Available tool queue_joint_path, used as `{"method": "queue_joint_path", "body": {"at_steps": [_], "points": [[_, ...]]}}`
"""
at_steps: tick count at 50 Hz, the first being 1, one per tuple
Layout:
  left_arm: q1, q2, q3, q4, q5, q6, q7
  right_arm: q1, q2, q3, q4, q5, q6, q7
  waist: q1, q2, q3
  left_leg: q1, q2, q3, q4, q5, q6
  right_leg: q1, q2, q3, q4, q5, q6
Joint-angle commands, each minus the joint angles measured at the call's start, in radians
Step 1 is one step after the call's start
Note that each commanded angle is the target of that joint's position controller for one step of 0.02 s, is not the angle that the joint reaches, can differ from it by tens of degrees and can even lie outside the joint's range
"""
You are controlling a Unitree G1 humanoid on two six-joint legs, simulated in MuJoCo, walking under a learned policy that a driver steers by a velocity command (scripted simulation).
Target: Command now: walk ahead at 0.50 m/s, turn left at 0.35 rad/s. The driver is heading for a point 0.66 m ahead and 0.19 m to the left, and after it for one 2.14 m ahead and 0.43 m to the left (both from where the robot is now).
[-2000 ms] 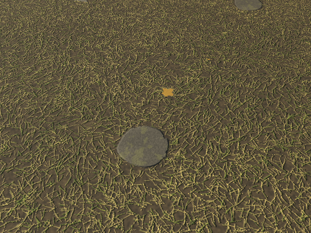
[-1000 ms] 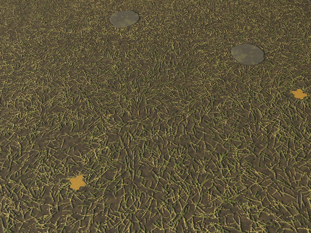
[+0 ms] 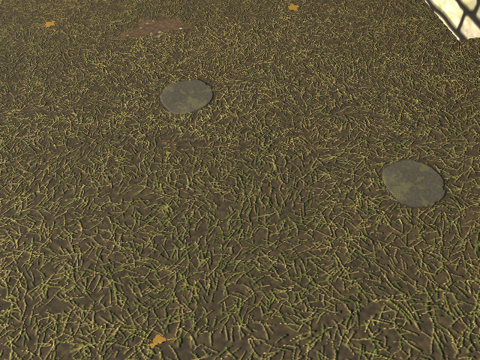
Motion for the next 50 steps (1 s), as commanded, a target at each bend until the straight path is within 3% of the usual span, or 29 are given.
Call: {"method": "queue_joint_path", "body": {"at_steps": [1, 3, 5, 7, 10, 12, 15, 17, 18, 19, 20, 21, 22, 23, 24, 25, 27, 30, 34, 38, 41, 42, 43, 44, 45, 47, 50], "points": [[0.173, 0.115, 0.037, 0.012, 0.005, -0.001, 0.009, -0.082, -0.117, -0.033, -0.108, 0.004, -0.022, -0.007, 0.104, -0.121, -0.091, -0.451, 0.105, -0.048, 0.167, 0.117, 0.004, 0.441, -0.302, 0.386, -0.307, -0.083, -0.160], [0.114, 0.085, 0.031, 0.017, 0.019, -0.014, 0.008, -0.035, -0.079, -0.038, -0.098, 0.005, 0.006, -0.010, 0.051, -0.141, -0.045, -0.346, 0.128, -0.053, 0.117, 0.175, -0.008, 0.314, -0.266, 0.253, -0.362, 0.076, -0.148], [0.080, 0.102, 0.037, 0.028, 0.021, -0.023, 0.013, -0.033, -0.051, -0.040, -0.114, -0.002, 0.033, -0.017, 0.016, -0.117, -0.013, -0.326, 0.122, -0.043, 0.072, 0.182, -0.031, 0.252, -0.265, 0.134, -0.355, 0.388, -0.155], [0.067, 0.134, 0.049, 0.039, 0.021, -0.021, 0.026, -0.061, -0.035, -0.038, -0.147, -0.017, 0.047, -0.017, 0.006, -0.107, -0.007, -0.333, 0.118, -0.019, -0.039, 0.264, -0.048, 0.238, -0.257, 0.035, -0.347, 0.526, -0.152], [0.053, 0.156, 0.057, 0.045, 0.015, 0.001, 0.046, -0.125, -0.009, -0.027, -0.180, -0.024, 0.050, 0.005, 0.028, -0.113, -0.019, -0.257, 0.101, 0.046, -0.257, 0.454, -0.043, 0.226, -0.215, -0.086, -0.321, 0.535, -0.129], [0.072, 0.169, 0.061, 0.055, 0.002, 0.017, 0.056, -0.168, -0.015, -0.029, -0.209, -0.026, 0.054, 0.021, 0.048, -0.106, -0.039, -0.236, 0.085, 0.067, -0.335, 0.490, -0.037, 0.274, -0.232, -0.101, -0.285, 0.537, -0.129], [0.070, 0.190, 0.071, 0.062, -0.026, 0.040, 0.058, -0.195, -0.048, -0.043, -0.251, -0.032, 0.070, 0.037, 0.046, -0.111, -0.045, -0.225, 0.070, 0.083, -0.394, 0.400, -0.004, 0.342, -0.275, -0.097, -0.197, 0.524, -0.112], [0.038, 0.201, 0.078, 0.054, -0.044, 0.052, 0.059, -0.137, -0.077, -0.060, -0.254, -0.036, 0.079, 0.039, 0.005, -0.110, -0.064, -0.144, 0.028, 0.122, -0.452, 0.347, 0.033, 0.351, -0.270, -0.108, -0.061, 0.590, -0.080], [0.036, 0.187, 0.075, 0.054, -0.047, 0.056, 0.056, -0.050, -0.110, -0.079, -0.236, -0.038, 0.077, 0.031, -0.039, -0.071, -0.107, -0.014, -0.014, 0.138, -0.535, 0.425, 0.065, 0.328, -0.224, -0.134, 0.091, 0.573, -0.041], [0.091, 0.163, 0.068, 0.056, -0.020, 0.054, 0.049, 0.015, -0.207, -0.109, -0.235, -0.040, 0.075, 0.007, -0.055, 0.093, -0.159, 0.168, 0.069, -0.022, -0.590, 0.880, 0.128, 0.198, -0.133, -0.162, 0.351, 0.317, 0.042], [0.132, 0.087, 0.041, 0.026, 0.041, 0.055, 0.039, -0.002, -0.286, -0.113, -0.261, -0.050, 0.077, -0.010, 0.023, 0.305, -0.231, 0.384, 0.296, -0.391, -0.554, 1.268, 0.313, -0.110, 0.047, -0.103, 0.719, -0.546, 0.116], [0.170, 0.105, 0.036, 0.027, 0.019, 0.054, 0.027, -0.019, -0.264, -0.092, -0.299, -0.055, 0.065, 0.006, 0.009, 0.211, -0.430, 0.437, 0.382, -0.563, -0.615, 1.114, 0.428, -0.146, 0.053, 0.151, 0.867, -0.601, 0.116], [0.090, 0.162, 0.046, 0.001, -0.026, 0.059, 0.027, -0.081, -0.222, -0.090, -0.315, -0.049, 0.056, 0.018, -0.010, 0.144, -0.360, 0.371, 0.358, -0.543, -0.701, 0.763, 0.417, -0.247, 0.042, 0.156, 0.883, -0.495, 0.100], [0.037, 0.170, 0.051, 0.000, -0.023, 0.066, 0.040, -0.133, -0.176, -0.078, -0.313, -0.028, 0.053, 0.017, 0.005, 0.049, -0.234, 0.263, 0.299, -0.462, -0.723, 0.557, 0.331, -0.276, 0.000, 0.151, 0.813, -0.411, 0.085], [0.011, 0.168, 0.055, 0.003, -0.005, 0.077, 0.057, -0.175, -0.139, -0.066, -0.317, -0.017, 0.059, 0.005, 0.021, 0.006, -0.166, 0.153, 0.249, -0.396, -0.736, 0.463, 0.271, -0.249, -0.026, 0.158, 0.732, -0.337, 0.085], [0.006, 0.168, 0.057, 0.000, 0.002, 0.089, 0.064, -0.194, -0.123, -0.059, -0.324, -0.024, 0.067, -0.006, 0.040, 0.035, -0.136, 0.063, 0.207, -0.344, -0.746, 0.445, 0.241, -0.184, -0.028, 0.155, 0.668, -0.297, 0.086], [0.023, 0.149, 0.056, -0.003, 0.007, 0.094, 0.062, -0.185, -0.134, -0.064, -0.336, -0.045, 0.072, -0.019, 0.055, 0.059, -0.143, 0.017, 0.167, -0.307, -0.752, 0.487, 0.225, -0.114, -0.003, 0.142, 0.567, -0.246, 0.092], [0.012, 0.115, 0.043, -0.007, 0.003, 0.095, 0.065, -0.161, -0.160, -0.077, -0.344, -0.036, 0.074, -0.034, 0.045, 0.066, -0.168, 0.035, 0.154, -0.315, -0.745, 0.475, 0.219, -0.079, 0.014, 0.152, 0.401, -0.225, 0.106], [0.002, 0.123, 0.040, -0.008, -0.002, 0.100, 0.060, -0.185, -0.156, -0.077, -0.365, -0.038, 0.088, -0.039, 0.032, 0.106, -0.154, -0.005, 0.144, -0.358, -0.765, 0.249, 0.200, -0.024, 0.014, 0.156, 0.288, -0.181, 0.107], [0.030, 0.125, 0.035, -0.010, -0.001, 0.083, 0.035, -0.160, -0.137, -0.063, -0.357, -0.034, 0.094, -0.032, 0.022, 0.155, -0.153, -0.052, 0.134, -0.404, -0.790, -0.103, 0.176, 0.090, 0.022, 0.094, 0.169, -0.217, 0.074], [0.093, 0.089, 0.024, 0.016, 0.018, 0.064, 0.017, -0.165, -0.077, -0.037, -0.347, -0.032, 0.100, -0.033, 0.065, 0.098, -0.078, -0.140, 0.065, -0.352, -0.706, -0.099, 0.096, 0.261, -0.004, 0.085, -0.128, -0.080, 0.013], [0.133, 0.139, 0.027, 0.016, 0.042, 0.058, 0.016, -0.137, -0.037, -0.025, -0.342, -0.035, 0.097, -0.035, 0.056, -0.027, -0.079, -0.199, -0.011, -0.258, -0.512, -0.072, 0.033, 0.315, -0.170, 0.265, -0.220, -0.100, -0.034], [0.103, 0.193, 0.027, 0.015, 0.062, 0.053, 0.013, -0.144, -0.048, -0.031, -0.377, -0.028, 0.088, -0.037, 0.006, -0.239, -0.028, -0.266, -0.115, -0.103, -0.412, -0.059, -0.012, 0.222, -0.305, 0.497, -0.306, -0.074, -0.142], [0.031, 0.178, 0.025, -0.009, 0.062, 0.043, 0.016, -0.166, -0.102, -0.044, -0.379, -0.041, 0.075, -0.038, 0.006, -0.244, 0.011, -0.233, -0.053, -0.136, -0.339, -0.032, -0.038, 0.146, -0.343, 0.553, -0.327, -0.087, -0.193], [-0.015, 0.157, 0.020, -0.020, 0.042, 0.040, 0.023, -0.171, -0.126, -0.052, -0.364, -0.041, 0.072, -0.033, -0.001, -0.211, 0.015, -0.215, -0.034, -0.121, -0.310, 0.036, -0.056, 0.164, -0.295, 0.473, -0.309, -0.082, -0.172], [-0.009, 0.155, 0.016, -0.012, 0.015, 0.046, 0.034, -0.175, -0.098, -0.048, -0.337, -0.047, 0.077, -0.032, 0.015, -0.195, -0.003, -0.200, -0.015, -0.081, -0.296, 0.090, -0.088, 0.222, -0.228, 0.373, -0.278, -0.011, -0.129], [0.042, 0.139, 0.007, 0.014, 0.010, 0.061, 0.036, -0.185, -0.027, -0.022, -0.325, -0.036, 0.077, -0.024, 0.036, -0.175, -0.038, -0.100, 0.002, -0.025, -0.390, 0.097, -0.103, 0.261, -0.172, 0.263, -0.205, 0.299, -0.123]]}}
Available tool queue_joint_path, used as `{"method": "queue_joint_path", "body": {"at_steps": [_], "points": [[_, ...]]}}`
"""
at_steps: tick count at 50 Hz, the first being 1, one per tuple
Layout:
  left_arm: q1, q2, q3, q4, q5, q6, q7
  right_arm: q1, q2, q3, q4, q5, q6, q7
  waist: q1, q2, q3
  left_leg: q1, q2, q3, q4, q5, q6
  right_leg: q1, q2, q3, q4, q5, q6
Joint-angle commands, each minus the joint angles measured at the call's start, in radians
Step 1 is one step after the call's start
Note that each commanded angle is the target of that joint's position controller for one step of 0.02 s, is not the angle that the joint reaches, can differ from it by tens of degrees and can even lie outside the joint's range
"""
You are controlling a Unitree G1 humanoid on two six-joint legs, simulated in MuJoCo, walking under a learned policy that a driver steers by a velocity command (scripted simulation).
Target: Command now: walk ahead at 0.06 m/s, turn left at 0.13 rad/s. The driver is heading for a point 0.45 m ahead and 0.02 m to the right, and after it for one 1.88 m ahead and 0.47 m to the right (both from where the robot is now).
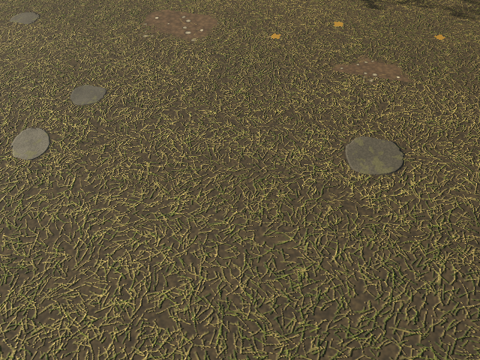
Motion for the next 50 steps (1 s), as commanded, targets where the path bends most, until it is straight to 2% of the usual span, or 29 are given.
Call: {"method": "queue_joint_path", "body": {"at_steps": [1, 3, 4, 5, 6, 7, 8, 9, 11, 16, 30, 31, 32, 33, 34, 35, 37, 38, 40, 41, 42, 43, 44, 45, 46, 47, 48, 49, 50], "points": [[-0.077, 0.159, 0.030, -0.062, -0.011, -0.003, 0.006, -0.026, -0.033, -0.006, -0.059, 0.007, -0.016, 0.001, -0.022, -0.191, -0.030, 0.045, 0.032, 0.047, -0.093, 0.017, -0.018, 0.059, -0.176, 0.169, -0.107, 0.486, -0.144], [-0.057, 0.160, 0.028, -0.046, -0.026, 0.009, 0.004, -0.008, -0.037, -0.004, -0.045, 0.008, -0.018, -0.001, -0.031, -0.184, -0.054, 0.144, 0.027, 0.072, -0.270, 0.212, -0.004, 0.075, -0.152, 0.143, -0.059, 0.556, -0.119], [-0.036, 0.157, 0.027, -0.037, -0.029, 0.008, 0.003, -0.004, -0.058, -0.006, -0.044, 0.003, -0.016, -0.003, -0.027, -0.170, -0.067, 0.197, 0.045, 0.046, -0.309, 0.314, 0.009, 0.072, -0.144, 0.144, -0.053, 0.524, -0.094], [-0.023, 0.146, 0.022, -0.035, -0.021, -0.001, -0.001, -0.004, -0.095, -0.011, -0.052, -0.004, -0.013, -0.007, -0.016, -0.117, -0.095, 0.266, 0.088, -0.001, -0.279, 0.492, 0.026, 0.043, -0.124, 0.132, -0.040, 0.440, -0.062], [0.023, 0.154, 0.024, -0.030, -0.012, -0.012, -0.010, -0.011, -0.135, -0.020, -0.051, 0.000, -0.008, -0.009, 0.024, -0.026, -0.108, 0.304, 0.101, -0.008, -0.203, 0.558, 0.057, 0.004, -0.074, 0.096, -0.046, 0.345, -0.035], [0.000, 0.146, 0.019, -0.025, -0.014, -0.014, -0.012, -0.008, -0.114, -0.021, -0.043, 0.002, -0.004, -0.003, -0.005, 0.014, -0.114, 0.271, 0.085, 0.003, -0.188, 0.461, 0.068, 0.020, -0.050, 0.054, -0.041, 0.262, -0.014], [-0.044, 0.148, 0.017, -0.027, -0.017, -0.012, -0.013, -0.007, -0.086, -0.014, -0.041, -0.004, -0.003, 0.003, -0.026, -0.007, -0.089, 0.250, 0.079, -0.004, -0.204, 0.427, 0.066, 0.012, -0.043, 0.038, -0.021, 0.218, -0.005], [-0.063, 0.129, 0.013, -0.031, -0.016, -0.008, -0.012, -0.010, -0.079, -0.010, -0.035, -0.009, -0.002, 0.004, -0.024, -0.008, -0.075, 0.237, 0.081, -0.010, -0.214, 0.425, 0.062, 0.001, -0.042, 0.028, -0.015, 0.206, -0.004], [-0.061, 0.128, 0.011, -0.029, -0.013, 0.005, -0.011, -0.014, -0.085, -0.010, -0.030, -0.005, -0.008, 0.004, -0.018, 0.002, -0.048, 0.218, 0.078, -0.012, -0.215, 0.434, 0.062, -0.010, -0.039, 0.024, -0.011, 0.210, -0.004], [-0.061, 0.130, 0.008, -0.011, -0.014, 0.017, -0.002, -0.010, -0.081, -0.005, -0.014, -0.002, -0.017, 0.000, -0.013, -0.001, -0.035, 0.192, 0.076, -0.017, -0.222, 0.413, 0.064, 0.004, -0.039, 0.022, -0.005, 0.183, 0.001], [-0.042, 0.128, 0.006, 0.075, -0.015, 0.027, 0.024, 0.024, -0.063, 0.003, 0.079, 0.000, -0.028, -0.015, -0.015, -0.032, -0.005, 0.191, 0.058, 0.002, -0.245, 0.335, 0.056, -0.009, -0.036, 0.022, -0.041, 0.108, 0.015], [-0.017, 0.122, 0.005, 0.091, -0.016, 0.029, 0.025, 0.045, -0.055, 0.005, 0.097, 0.000, -0.027, -0.015, -0.014, -0.035, -0.026, 0.201, 0.045, 0.018, -0.246, 0.234, 0.056, -0.003, -0.028, 0.015, -0.052, 0.008, 0.011], [-0.002, 0.137, 0.011, 0.102, -0.022, 0.031, 0.027, 0.053, -0.061, 0.002, 0.108, 0.004, -0.024, -0.017, -0.012, -0.050, -0.009, 0.177, 0.018, 0.045, -0.225, 0.055, 0.064, -0.020, -0.021, 0.016, -0.059, -0.152, -0.007], [0.007, 0.156, 0.018, 0.106, -0.029, 0.032, 0.028, 0.054, -0.064, -0.001, 0.111, 0.007, -0.025, -0.018, -0.010, -0.076, 0.031, 0.120, 0.000, 0.062, -0.205, -0.124, 0.072, -0.049, -0.033, 0.043, -0.080, -0.314, -0.036], [0.014, 0.170, 0.023, 0.104, -0.032, 0.029, 0.030, 0.043, -0.063, 0.000, 0.106, 0.009, -0.032, -0.018, -0.004, -0.099, 0.084, 0.048, -0.002, 0.070, -0.183, -0.211, 0.079, -0.075, -0.066, 0.097, -0.114, -0.442, -0.068], [0.037, 0.184, 0.028, 0.104, -0.033, 0.022, 0.032, 0.023, -0.057, 0.001, 0.098, 0.012, -0.047, -0.016, 0.010, -0.121, 0.119, -0.015, 0.000, 0.081, -0.136, -0.210, 0.083, -0.075, -0.116, 0.174, -0.156, -0.518, -0.103], [0.075, 0.233, 0.046, 0.116, -0.033, 0.005, 0.033, -0.006, -0.023, 0.007, 0.085, 0.027, -0.084, -0.003, 0.018, -0.211, 0.154, -0.094, 0.006, 0.139, 0.007, -0.074, 0.083, -0.042, -0.270, 0.387, -0.263, -0.593, -0.188], [0.070, 0.237, 0.049, 0.113, -0.035, -0.001, 0.033, -0.025, -0.024, 0.008, 0.078, 0.031, -0.101, 0.004, 0.019, -0.217, 0.172, -0.093, 0.035, 0.114, 0.032, -0.054, 0.096, -0.075, -0.307, 0.441, -0.280, -0.566, -0.211], [0.014, 0.211, 0.042, 0.096, -0.042, -0.007, 0.025, 0.049, -0.016, 0.005, 0.105, 0.034, -0.124, 0.020, -0.036, -0.214, 0.149, 0.045, 0.041, 0.127, -0.093, -0.059, 0.130, -0.134, -0.271, 0.358, -0.234, -0.459, -0.177], [-0.027, 0.193, 0.037, 0.085, -0.047, -0.006, 0.020, 0.150, -0.025, -0.004, 0.151, 0.034, -0.128, 0.023, -0.083, -0.193, 0.118, 0.224, 0.026, 0.130, -0.193, -0.004, 0.138, -0.217, -0.210, 0.269, -0.177, -0.398, -0.135], [-0.068, 0.156, 0.028, 0.070, -0.042, -0.014, 0.016, 0.260, -0.071, -0.024, 0.195, 0.028, -0.126, 0.019, -0.123, -0.108, 0.087, 0.377, 0.076, 0.024, -0.260, 0.011, 0.149, -0.312, -0.134, 0.158, -0.013, -0.268, -0.084], [-0.100, 0.094, 0.013, 0.025, -0.040, -0.036, 0.012, 0.372, -0.180, -0.055, 0.218, 0.023, -0.128, 0.023, -0.149, 0.187, 0.042, 0.486, 0.267, -0.357, -0.445, -0.196, 0.250, -0.450, 0.010, -0.030, 0.351, -0.150, -0.007], [-0.130, 0.140, 0.025, -0.007, -0.048, -0.066, 0.013, 0.392, -0.181, -0.046, 0.212, 0.012, -0.139, 0.036, -0.156, 0.224, 0.050, 0.504, 0.405, -0.646, -0.559, -0.191, 0.345, -0.573, 0.029, 0.051, 0.550, -0.257, -0.012], [-0.097, 0.167, 0.037, 0.001, -0.062, -0.082, 0.006, 0.309, -0.126, -0.026, 0.195, 0.008, -0.145, 0.033, -0.094, 0.131, 0.094, 0.483, 0.402, -0.565, -0.531, -0.121, 0.336, -0.624, -0.035, 0.097, 0.641, -0.206, -0.037], [-0.056, 0.159, 0.035, 0.023, -0.065, -0.089, -0.002, 0.257, -0.099, -0.018, 0.175, 0.007, -0.150, 0.033, -0.070, 0.097, 0.088, 0.479, 0.354, -0.440, -0.525, -0.028, 0.305, -0.614, -0.066, 0.091, 0.651, -0.124, -0.058], [-0.052, 0.155, 0.038, 0.031, -0.055, -0.091, -0.005, 0.233, -0.101, -0.017, 0.169, 0.010, -0.148, 0.034, -0.062, 0.060, 0.085, 0.481, 0.325, -0.346, -0.528, 0.068, 0.280, -0.618, -0.091, 0.075, 0.620, -0.059, -0.064], [-0.067, 0.158, 0.043, 0.032, -0.044, -0.089, -0.009, 0.224, -0.081, -0.008, 0.169, 0.012, -0.143, 0.034, -0.059, 0.051, 0.083, 0.471, 0.297, -0.253, -0.531, 0.198, 0.254, -0.592, -0.117, 0.065, 0.558, -0.008, -0.063], [-0.081, 0.148, 0.044, 0.026, -0.043, -0.085, -0.013, 0.238, -0.056, 0.001, 0.182, 0.013, -0.136, 0.031, -0.061, 0.050, 0.080, 0.441, 0.266, -0.176, -0.544, 0.287, 0.238, -0.541, -0.122, 0.048, 0.479, 0.033, -0.059], [-0.119, 0.117, 0.038, 0.006, -0.037, -0.080, -0.021, 0.257, -0.054, 0.003, 0.195, 0.011, -0.128, 0.025, -0.068, 0.053, 0.079, 0.434, 0.240, -0.130, -0.542, 0.385, 0.231, -0.524, -0.103, 0.017, 0.409, 0.056, -0.049]]}}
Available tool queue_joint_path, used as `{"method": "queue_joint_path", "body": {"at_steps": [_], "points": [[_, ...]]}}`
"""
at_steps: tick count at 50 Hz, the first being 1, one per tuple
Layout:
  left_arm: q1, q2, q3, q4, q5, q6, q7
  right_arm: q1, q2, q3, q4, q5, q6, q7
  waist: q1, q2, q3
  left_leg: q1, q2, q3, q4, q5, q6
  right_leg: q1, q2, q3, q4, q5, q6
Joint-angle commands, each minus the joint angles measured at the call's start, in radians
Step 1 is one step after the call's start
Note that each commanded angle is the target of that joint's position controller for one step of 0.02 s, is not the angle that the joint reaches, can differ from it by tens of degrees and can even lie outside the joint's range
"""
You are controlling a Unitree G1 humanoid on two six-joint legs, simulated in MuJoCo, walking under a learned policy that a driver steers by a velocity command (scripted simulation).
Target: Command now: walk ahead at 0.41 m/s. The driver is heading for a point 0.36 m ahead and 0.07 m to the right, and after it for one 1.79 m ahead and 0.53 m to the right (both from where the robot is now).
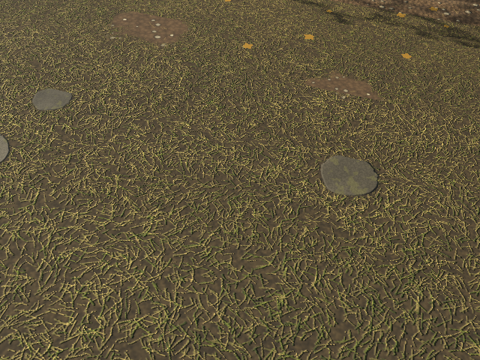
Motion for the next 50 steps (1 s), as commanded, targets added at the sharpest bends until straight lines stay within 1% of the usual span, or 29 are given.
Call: {"method": "queue_joint_path", "body": {"at_steps": [1, 3, 5, 7, 12, 13, 15, 16, 19, 21, 22, 23, 24, 25, 26, 27, 29, 31, 33, 35, 38, 41, 43, 44, 45, 46, 47, 48, 50], "points": [[-0.153, 0.025, 0.005, -0.112, 0.015, -0.016, -0.018, 0.033, -0.122, -0.019, -0.023, 0.000, 0.004, -0.014, -0.024, 0.125, 0.092, 0.131, 0.219, -0.206, -0.202, 0.353, 0.141, -0.249, -0.035, -0.002, -0.181, 0.106, 0.010], [-0.179, -0.010, -0.009, -0.134, 0.022, -0.010, -0.029, 0.039, -0.161, -0.029, -0.011, -0.006, 0.011, -0.019, -0.021, 0.137, 0.055, 0.043, 0.184, -0.123, -0.199, 0.403, 0.153, -0.114, 0.005, -0.052, -0.255, 0.187, 0.036], [-0.083, 0.026, 0.007, -0.083, 0.020, -0.009, -0.041, 0.052, -0.178, -0.036, -0.005, -0.019, -0.002, -0.016, 0.007, 0.140, -0.004, -0.026, 0.229, -0.107, -0.140, 0.434, 0.174, 0.005, 0.004, -0.038, -0.106, 0.343, 0.044], [-0.119, 0.056, 0.012, -0.109, 0.012, -0.011, -0.049, 0.029, -0.148, -0.028, -0.011, -0.003, -0.004, -0.012, 0.012, 0.128, 0.046, -0.005, 0.254, -0.123, -0.098, 0.432, 0.174, -0.086, -0.013, -0.016, -0.108, 0.296, 0.017], [-0.456, 0.059, 0.022, -0.269, -0.014, -0.056, -0.090, 0.270, -0.143, -0.042, 0.069, 0.024, 0.005, -0.065, -0.133, 0.108, 0.196, 0.602, 0.416, -0.342, 0.075, 0.252, 0.149, -0.908, -0.134, 0.149, -0.204, 0.178, 0.024], [-0.473, 0.051, 0.013, -0.283, -0.025, -0.061, -0.107, 0.196, -0.138, -0.037, 0.034, 0.014, 0.005, -0.078, -0.123, 0.054, 0.244, 0.435, 0.351, -0.243, 0.057, 0.196, 0.122, -0.804, -0.131, 0.093, -0.389, 0.326, 0.028], [-0.384, -0.023, -0.013, -0.235, 0.005, -0.051, -0.136, 0.090, -0.155, -0.038, -0.006, 0.001, 0.006, -0.084, -0.106, 0.056, 0.136, -0.003, 0.219, -0.071, 0.060, 0.013, 0.077, -0.171, -0.055, 0.019, -0.530, 0.802, 0.028], [-0.333, -0.019, -0.011, -0.217, -0.005, -0.038, -0.138, 0.078, -0.177, -0.043, -0.011, -0.005, 0.005, -0.079, -0.094, 0.073, 0.108, -0.115, 0.214, -0.055, 0.047, -0.026, 0.075, 0.002, -0.031, 0.022, -0.470, 0.862, 0.039], [-0.192, 0.044, 0.011, -0.166, -0.012, -0.011, -0.104, 0.047, -0.165, -0.037, -0.017, 0.012, 0.004, -0.068, -0.024, 0.044, 0.110, -0.010, 0.183, 0.009, 0.272, 0.060, 0.018, 0.070, -0.016, 0.016, -0.534, 0.780, 0.047], [0.187, 0.123, 0.058, -0.015, -0.002, -0.007, -0.080, 0.002, -0.192, -0.036, -0.008, 0.004, 0.017, -0.058, 0.133, 0.073, -0.044, -0.027, 0.183, 0.057, 0.723, 0.359, -0.025, 0.428, 0.022, -0.052, -0.577, 0.835, 0.039], [0.322, 0.170, 0.079, 0.030, 0.018, 0.006, -0.064, 0.004, -0.195, -0.041, 0.025, 0.006, 0.005, -0.049, 0.240, -0.065, -0.097, -0.190, 0.105, 0.106, 1.134, 0.207, -0.089, 0.660, 0.014, -0.088, -0.592, 0.863, -0.003], [0.322, 0.253, 0.062, 0.038, 0.061, -0.004, -0.071, 0.229, -0.024, -0.007, 0.034, -0.006, -0.010, -0.023, 0.092, -0.363, -0.204, -0.689, 0.029, -0.011, 1.655, -0.616, -0.122, 1.067, -0.128, 0.131, -0.224, 1.220, -0.103], [0.352, 0.257, 0.068, 0.033, 0.059, 0.010, -0.071, 0.317, -0.052, 0.015, 0.009, 0.036, -0.054, -0.010, 0.090, -0.428, -0.433, -0.720, 0.012, -0.187, 1.738, -0.571, -0.101, 1.138, -0.216, 0.376, -0.237, 1.242, -0.247], [0.341, 0.225, 0.069, 0.031, 0.031, 0.031, -0.069, 0.220, -0.104, 0.005, -0.038, 0.035, -0.064, -0.014, 0.107, -0.239, -0.465, -0.764, 0.065, -0.134, 1.692, -0.521, -0.109, 1.054, -0.261, 0.452, -0.399, 0.897, -0.295], [0.269, 0.254, 0.081, 0.040, -0.014, 0.038, -0.055, 0.081, -0.102, 0.005, -0.119, 0.067, -0.058, -0.032, 0.062, -0.097, -0.418, -0.878, 0.085, -0.081, 1.604, -0.361, -0.094, 0.935, -0.317, 0.708, -0.621, 0.168, -0.326], [0.140, 0.209, 0.062, -0.017, -0.008, 0.025, -0.043, -0.046, -0.118, 0.000, -0.145, 0.070, -0.051, -0.060, 0.051, 0.044, -0.252, -0.908, 0.105, -0.058, 1.571, -0.247, -0.096, 0.695, -0.335, 0.829, -0.731, -0.013, -0.316], [0.009, 0.143, 0.034, -0.071, 0.049, -0.015, -0.047, -0.063, -0.138, 0.004, -0.150, 0.032, -0.024, -0.073, -0.012, 0.152, -0.132, -0.796, 0.184, -0.159, 1.454, -0.202, -0.048, 0.320, -0.354, 0.803, -0.701, -0.032, -0.318], [-0.090, 0.078, 0.009, -0.077, 0.034, -0.028, -0.025, -0.158, -0.144, -0.010, -0.174, -0.002, -0.012, -0.067, -0.067, 0.017, 0.103, -0.614, 0.210, -0.145, 0.911, 0.031, -0.041, -0.084, -0.153, 0.435, -0.776, 0.140, -0.210], [-0.045, 0.084, 0.008, -0.074, 0.044, -0.013, 0.011, -0.241, -0.098, -0.004, -0.208, -0.057, -0.033, -0.061, -0.034, -0.045, 0.071, -0.383, 0.145, -0.063, 0.589, 0.288, -0.088, -0.179, -0.004, 0.221, -0.756, 0.428, -0.197], [0.042, 0.092, 0.017, -0.064, 0.021, -0.008, 0.023, -0.290, -0.067, 0.003, -0.212, -0.031, -0.043, -0.042, 0.013, -0.051, 0.016, -0.241, 0.063, -0.024, 0.368, 0.523, -0.113, -0.122, 0.015, 0.178, -0.741, 0.466, -0.189], [0.135, 0.093, 0.032, -0.046, -0.012, 0.014, 0.030, -0.377, -0.088, -0.005, -0.250, -0.007, -0.024, -0.030, 0.056, -0.015, 0.024, -0.315, 0.041, -0.063, 0.213, 0.450, -0.099, 0.095, -0.055, 0.289, -0.681, 0.337, -0.172], [0.212, 0.080, 0.043, -0.037, -0.007, 0.047, 0.036, -0.407, -0.108, -0.020, -0.278, 0.001, -0.035, -0.007, 0.061, -0.015, 0.038, -0.364, 0.038, -0.074, 0.139, 0.299, -0.041, 0.263, -0.088, 0.400, -0.577, 0.240, -0.152], [0.184, 0.061, 0.036, -0.059, 0.011, 0.054, 0.031, -0.240, -0.142, -0.037, -0.232, -0.009, -0.049, -0.004, -0.017, -0.018, -0.038, -0.151, 0.045, -0.068, 0.107, 0.256, 0.026, 0.268, -0.014, 0.361, -0.411, 0.337, -0.118], [0.241, 0.000, 0.020, -0.070, 0.022, 0.047, 0.023, -0.087, -0.202, -0.058, -0.206, -0.023, -0.054, -0.001, -0.046, 0.107, -0.174, 0.171, 0.203, -0.242, 0.152, 0.264, 0.126, 0.085, 0.082, 0.279, -0.135, 0.226, -0.073], [0.324, -0.050, -0.002, -0.073, -0.005, 0.040, 0.018, 0.066, -0.241, -0.082, -0.137, -0.012, -0.039, 0.011, -0.060, 0.376, -0.309, 0.407, 0.394, -0.681, -0.005, -0.089, 0.265, -0.180, 0.192, 0.163, 0.185, -0.198, -0.015], [0.269, 0.049, 0.017, -0.079, -0.011, 0.032, 0.014, 0.047, -0.176, -0.065, -0.147, 0.009, -0.033, 0.012, -0.069, 0.291, -0.201, 0.378, 0.416, -0.810, -0.079, -0.335, 0.246, -0.332, 0.134, 0.188, 0.300, -0.272, -0.013], [0.122, 0.098, 0.033, -0.116, -0.008, 0.031, 0.014, -0.026, -0.143, -0.054, -0.155, 0.008, -0.026, 0.008, -0.081, 0.175, -0.048, 0.243, 0.380, -0.695, -0.098, -0.322, 0.211, -0.387, 0.097, 0.177, 0.322, -0.176, -0.012], [0.058, 0.085, 0.032, -0.141, 0.001, 0.032, 0.013, -0.091, -0.133, -0.048, -0.165, -0.005, -0.021, 0.007, -0.055, 0.096, 0.018, 0.115, 0.342, -0.575, -0.115, -0.190, 0.198, -0.358, 0.065, 0.149, 0.277, -0.098, -0.006], [0.057, 0.066, 0.034, -0.148, 0.013, 0.032, 0.011, -0.164, -0.104, -0.039, -0.162, -0.019, -0.020, 0.004, 0.008, 0.116, 0.021, -0.034, 0.271, -0.410, -0.140, 0.028, 0.174, -0.243, -0.010, 0.126, 0.137, -0.018, 0.011]]}}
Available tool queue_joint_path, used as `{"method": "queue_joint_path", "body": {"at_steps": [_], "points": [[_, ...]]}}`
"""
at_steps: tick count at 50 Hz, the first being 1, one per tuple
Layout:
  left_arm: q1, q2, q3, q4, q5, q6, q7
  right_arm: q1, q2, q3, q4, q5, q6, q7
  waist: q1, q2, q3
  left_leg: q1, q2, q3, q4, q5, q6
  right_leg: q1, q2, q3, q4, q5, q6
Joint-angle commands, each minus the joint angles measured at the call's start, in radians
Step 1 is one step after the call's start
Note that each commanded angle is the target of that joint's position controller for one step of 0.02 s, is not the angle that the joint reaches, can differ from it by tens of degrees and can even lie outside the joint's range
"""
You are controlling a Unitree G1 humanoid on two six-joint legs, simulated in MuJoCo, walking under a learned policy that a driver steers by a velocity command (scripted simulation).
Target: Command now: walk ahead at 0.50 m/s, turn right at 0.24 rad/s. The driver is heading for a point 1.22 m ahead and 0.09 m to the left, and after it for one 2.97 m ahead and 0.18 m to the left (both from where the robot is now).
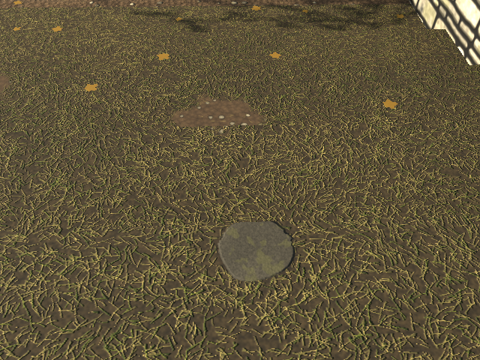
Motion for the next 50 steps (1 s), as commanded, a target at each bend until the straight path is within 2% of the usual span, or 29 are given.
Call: {"method": "queue_joint_path", "body": {"at_steps": [1, 4, 7, 11, 12, 13, 14, 15, 16, 17, 18, 19, 20, 22, 23, 24, 26, 29, 31, 33, 39, 42, 44, 45, 46, 47, 48, 49, 50], "points": [[-0.019, 0.074, 0.021, -0.082, 0.008, -0.015, -0.002, 0.040, -0.081, -0.019, -0.020, -0.011, -0.001, -0.001, 0.003, 0.120, 0.012, 0.201, 0.258, -0.357, -0.294, -0.032, 0.171, -0.251, -0.132, 0.017, -0.085, 0.077, 0.020], [-0.094, 0.030, 0.003, -0.107, 0.018, -0.013, -0.003, 0.078, -0.137, -0.035, 0.020, 0.001, -0.002, -0.010, -0.009, 0.118, 0.010, 0.166, 0.259, -0.275, -0.342, 0.056, 0.188, -0.223, -0.149, -0.030, -0.275, 0.131, 0.038], [-0.217, 0.030, -0.004, -0.152, 0.022, -0.032, -0.014, 0.097, -0.184, -0.046, 0.063, 0.017, 0.007, -0.028, -0.032, 0.104, 0.010, 0.159, 0.229, -0.182, -0.359, 0.106, 0.167, -0.167, -0.141, -0.045, -0.479, 0.336, 0.041], [-0.234, 0.041, -0.005, -0.158, 0.016, -0.034, -0.022, 0.147, -0.173, -0.042, 0.111, 0.022, 0.016, -0.015, -0.030, 0.131, -0.005, 0.114, 0.216, -0.101, -0.312, 0.168, 0.153, 0.000, -0.092, -0.099, -0.503, 0.357, 0.054], [-0.144, 0.071, 0.011, -0.114, 0.023, -0.040, -0.032, 0.138, -0.164, -0.041, 0.110, -0.006, 0.011, -0.013, 0.004, 0.120, -0.052, 0.094, 0.262, -0.098, -0.240, 0.248, 0.159, 0.092, -0.103, -0.089, -0.348, 0.486, 0.038], [-0.091, 0.091, 0.021, -0.101, 0.023, -0.044, -0.040, 0.100, -0.155, -0.037, 0.099, 0.001, 0.010, -0.013, 0.042, 0.124, -0.056, 0.108, 0.257, -0.087, -0.183, 0.265, 0.141, 0.096, -0.109, -0.080, -0.358, 0.422, 0.015], [-0.085, 0.102, 0.024, -0.115, 0.022, -0.049, -0.045, 0.059, -0.172, -0.039, 0.099, 0.031, 0.014, -0.013, 0.071, 0.154, -0.021, 0.128, 0.259, -0.105, -0.134, 0.296, 0.112, 0.106, -0.117, -0.061, -0.499, 0.294, -0.011], [-0.069, 0.086, 0.029, -0.107, 0.011, -0.048, -0.041, 0.109, -0.159, -0.030, 0.118, 0.041, 0.026, -0.013, 0.082, 0.106, -0.017, 0.140, 0.192, -0.080, -0.019, 0.300, 0.098, 0.197, -0.036, -0.167, -0.675, 0.144, -0.024], [0.043, 0.169, 0.058, -0.082, 0.011, -0.050, -0.037, 0.165, -0.125, -0.017, 0.122, 0.023, 0.031, -0.013, 0.108, -0.039, -0.089, 0.008, 0.145, -0.040, 0.247, 0.283, 0.056, 0.430, -0.166, -0.003, -0.676, 0.266, -0.091], [0.083, 0.223, 0.061, -0.091, -0.006, -0.042, -0.043, 0.268, -0.067, 0.000, 0.117, -0.008, 0.017, -0.008, 0.052, -0.265, -0.172, -0.265, 0.039, -0.010, 0.605, -0.357, 0.012, 0.638, -0.369, 0.309, -0.708, 0.367, -0.195], [0.142, 0.216, 0.056, -0.081, -0.011, -0.045, -0.057, 0.266, -0.090, -0.006, 0.105, 0.021, -0.007, -0.007, 0.073, -0.312, -0.191, -0.455, 0.001, -0.100, 0.748, -0.418, 0.030, 0.648, -0.444, 0.588, -0.856, 0.224, -0.302], [0.122, 0.155, 0.040, -0.079, -0.007, -0.057, -0.065, 0.151, -0.189, -0.036, 0.078, 0.049, -0.012, -0.013, 0.077, -0.144, -0.083, -0.507, 0.061, -0.124, 0.804, -0.333, 0.049, 0.552, -0.429, 0.541, -0.879, 0.205, -0.289], [0.051, 0.113, 0.026, -0.097, -0.005, -0.061, -0.069, 0.095, -0.196, -0.041, 0.060, 0.045, -0.001, -0.016, 0.055, -0.090, -0.031, -0.491, 0.107, -0.105, 0.774, -0.240, 0.049, 0.456, -0.400, 0.417, -0.880, 0.302, -0.269], [-0.033, 0.068, 0.011, -0.112, 0.003, -0.067, -0.062, 0.082, -0.149, -0.040, 0.061, 0.020, 0.027, -0.016, 0.009, -0.064, 0.001, -0.403, 0.165, -0.122, 0.656, -0.143, 0.032, 0.330, -0.334, 0.278, -0.909, 0.385, -0.227], [-0.040, 0.061, 0.008, -0.107, 0.004, -0.068, -0.055, 0.071, -0.127, -0.037, 0.056, 0.021, 0.036, -0.014, -0.006, -0.054, 0.010, -0.371, 0.179, -0.120, 0.599, -0.112, 0.027, 0.298, -0.313, 0.234, -0.934, 0.392, -0.208], [-0.017, 0.077, 0.018, -0.089, 0.010, -0.065, -0.045, 0.056, -0.091, -0.028, 0.053, 0.012, 0.040, -0.012, -0.006, -0.037, 0.004, -0.357, 0.174, -0.093, 0.569, -0.087, 0.010, 0.281, -0.302, 0.197, -0.942, 0.439, -0.210], [0.036, 0.118, 0.031, -0.069, 0.025, -0.069, -0.026, 0.037, -0.085, -0.027, 0.051, 0.002, 0.038, -0.006, -0.001, 0.030, -0.015, -0.376, 0.161, -0.082, 0.527, 0.046, -0.006, 0.307, -0.311, 0.146, -0.915, 0.565, -0.219], [0.146, 0.118, 0.031, -0.020, -0.003, -0.084, 0.009, -0.147, -0.105, -0.033, -0.007, 0.023, 0.008, 0.011, 0.039, -0.034, 0.018, -0.558, 0.164, -0.125, 0.317, 0.240, 0.007, 0.446, -0.298, 0.127, -0.890, 0.442, -0.150], [0.137, 0.098, 0.021, -0.016, -0.005, -0.075, 0.038, -0.210, -0.068, -0.020, -0.015, -0.002, -0.001, 0.025, 0.045, -0.033, 0.050, -0.390, 0.125, -0.071, 0.116, 0.516, 0.001, 0.285, -0.219, 0.025, -0.886, 0.292, -0.127], [0.150, 0.099, 0.018, -0.014, -0.001, -0.072, 0.043, -0.217, -0.059, -0.015, -0.015, -0.008, 0.001, 0.049, 0.046, -0.030, 0.050, -0.269, 0.105, -0.059, 0.108, 0.661, 0.019, 0.172, -0.223, 0.012, -0.839, 0.217, -0.122], [0.259, 0.068, 0.008, 0.004, -0.003, -0.031, 0.048, -0.373, -0.044, 0.011, -0.079, 0.006, 0.012, 0.107, 0.107, -0.026, 0.122, -0.418, 0.118, -0.061, 0.056, 0.579, 0.056, 0.300, -0.268, 0.057, -0.579, 0.183, -0.108], [0.243, 0.076, 0.009, -0.009, -0.008, -0.001, 0.056, -0.358, -0.052, 0.015, -0.057, 0.016, 0.011, 0.105, 0.120, -0.019, 0.137, -0.337, 0.140, -0.066, -0.075, 0.569, 0.028, 0.340, -0.251, 0.055, -0.457, 0.230, -0.066], [0.237, 0.089, 0.013, -0.006, -0.006, 0.000, 0.048, -0.227, -0.091, -0.005, 0.003, 0.015, 0.009, 0.085, 0.078, -0.013, 0.087, -0.175, 0.152, -0.057, -0.169, 0.575, 0.028, 0.373, -0.226, 0.040, -0.272, 0.408, -0.050], [0.233, 0.100, 0.018, 0.009, -0.004, -0.006, 0.036, -0.075, -0.122, -0.021, 0.053, 0.009, 0.004, 0.071, 0.005, 0.015, 0.008, 0.037, 0.116, -0.007, -0.195, 0.597, 0.038, 0.328, -0.191, 0.021, -0.077, 0.498, -0.040], [0.217, 0.100, 0.019, 0.034, -0.005, -0.019, 0.022, 0.140, -0.153, -0.034, 0.121, 0.004, 0.008, 0.061, -0.110, 0.051, -0.084, 0.357, 0.165, -0.025, -0.218, 0.731, 0.075, 0.151, -0.133, -0.014, 0.244, 0.339, 0.005], [0.246, 0.013, 0.010, 0.039, 0.004, -0.037, 0.009, 0.297, -0.184, -0.027, 0.182, -0.017, 0.011, 0.061, -0.124, 0.238, -0.183, 0.741, 0.265, -0.107, 0.046, 1.056, 0.116, -0.218, 0.008, -0.020, 0.682, -0.462, 0.064], [0.412, 0.019, -0.005, 0.039, -0.037, -0.064, -0.001, 0.327, -0.240, -0.038, 0.190, -0.013, 0.009, 0.056, -0.075, 0.424, -0.357, 1.010, 0.381, -0.255, 0.317, 1.265, 0.208, -0.450, 0.005, 0.157, 0.833, -0.475, 0.073], [0.325, 0.069, -0.010, -0.027, -0.052, -0.082, -0.009, 0.349, -0.225, -0.053, 0.182, 0.021, 0.029, 0.052, -0.139, 0.371, -0.455, 1.048, 0.431, -0.419, 0.172, 0.772, 0.294, -0.581, -0.043, 0.160, 0.675, -0.374, 0.068], [0.210, 0.066, -0.011, -0.064, -0.066, -0.090, 0.000, 0.314, -0.233, -0.057, 0.191, 0.016, 0.046, 0.040, -0.119, 0.254, -0.397, 0.920, 0.454, -0.525, 0.005, 0.312, 0.328, -0.628, -0.078, 0.085, 0.659, -0.297, 0.069]]}}
Keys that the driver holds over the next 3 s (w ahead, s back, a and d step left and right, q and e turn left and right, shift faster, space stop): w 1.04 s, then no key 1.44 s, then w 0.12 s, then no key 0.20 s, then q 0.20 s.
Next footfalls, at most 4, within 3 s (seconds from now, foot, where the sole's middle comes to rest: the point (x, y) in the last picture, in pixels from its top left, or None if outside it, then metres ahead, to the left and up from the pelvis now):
0.28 right None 0.26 -0.16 -0.77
0.92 left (209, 332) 0.67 0.11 -0.94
1.30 right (272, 274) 0.88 -0.10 -0.94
1.56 left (204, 298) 0.78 0.14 -0.94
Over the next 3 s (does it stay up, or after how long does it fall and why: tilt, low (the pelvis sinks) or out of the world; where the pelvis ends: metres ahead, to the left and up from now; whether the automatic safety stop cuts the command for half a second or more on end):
stays up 0.85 -0.01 -0.16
